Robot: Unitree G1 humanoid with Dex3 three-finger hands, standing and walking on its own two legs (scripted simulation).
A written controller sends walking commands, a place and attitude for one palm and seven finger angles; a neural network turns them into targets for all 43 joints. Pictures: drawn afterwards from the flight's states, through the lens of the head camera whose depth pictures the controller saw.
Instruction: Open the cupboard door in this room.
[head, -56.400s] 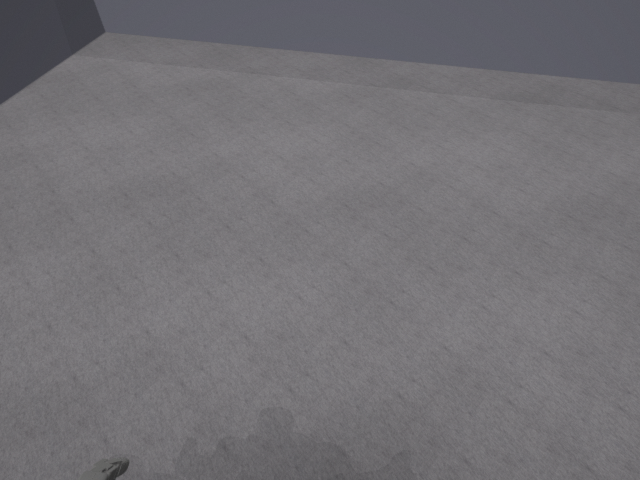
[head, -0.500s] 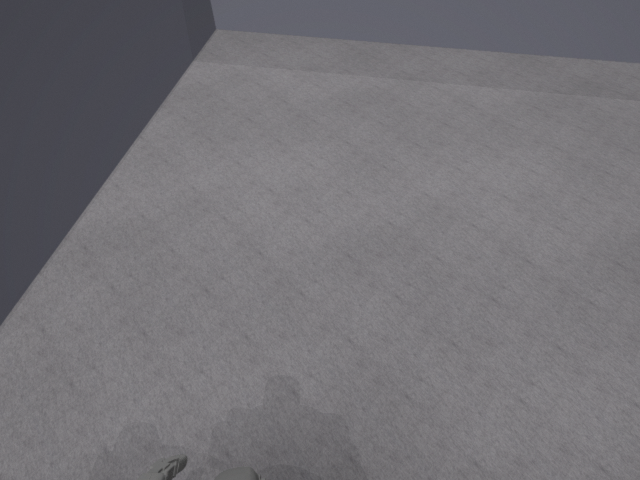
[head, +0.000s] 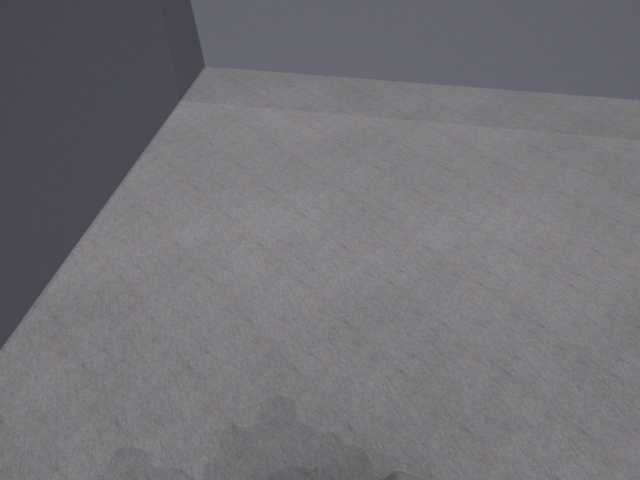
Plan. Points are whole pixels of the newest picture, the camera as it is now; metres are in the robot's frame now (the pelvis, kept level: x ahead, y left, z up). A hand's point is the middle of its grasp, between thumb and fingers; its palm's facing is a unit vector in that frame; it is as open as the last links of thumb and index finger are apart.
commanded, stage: walk to a spot facing it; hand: left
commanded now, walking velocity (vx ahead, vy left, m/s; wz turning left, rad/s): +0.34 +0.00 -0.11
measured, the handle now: out of the picture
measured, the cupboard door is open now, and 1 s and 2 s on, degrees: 47 47 47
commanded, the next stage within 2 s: turn to face it in 0.16 s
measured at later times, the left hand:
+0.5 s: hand (254, 479) +0.16 +0.11 -0.19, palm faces +0.19 -0.98 -0.11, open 7.3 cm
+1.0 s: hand (244, 372) +0.30 +0.15 -0.15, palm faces +0.40 -0.87 -0.30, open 7.4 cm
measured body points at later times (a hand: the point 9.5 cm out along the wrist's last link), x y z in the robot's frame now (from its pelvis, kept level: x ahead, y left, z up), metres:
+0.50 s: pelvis +0.22 -0.03 -0.01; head +0.25 -0.01 +0.43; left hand +0.15 +0.17 -0.18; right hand +0.33 -0.25 -0.15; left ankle +0.32 +0.07 -0.73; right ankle +0.12 -0.13 -0.73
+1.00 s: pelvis +0.28 -0.09 -0.01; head +0.32 -0.09 +0.44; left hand +0.28 +0.19 -0.13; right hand +0.45 -0.31 -0.15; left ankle +0.27 +0.04 -0.67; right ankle +0.31 -0.20 -0.74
